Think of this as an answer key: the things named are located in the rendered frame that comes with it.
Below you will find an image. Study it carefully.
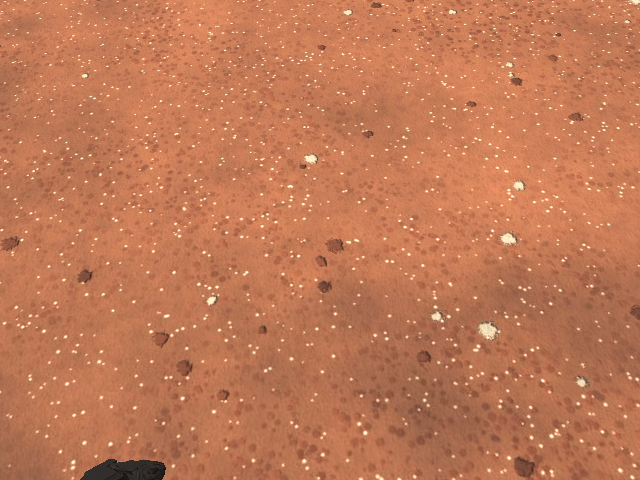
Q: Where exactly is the left robot hand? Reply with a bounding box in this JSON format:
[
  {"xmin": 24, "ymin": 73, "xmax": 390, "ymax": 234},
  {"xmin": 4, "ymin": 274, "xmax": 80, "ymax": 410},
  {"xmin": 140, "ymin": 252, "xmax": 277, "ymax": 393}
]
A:
[{"xmin": 80, "ymin": 459, "xmax": 166, "ymax": 480}]

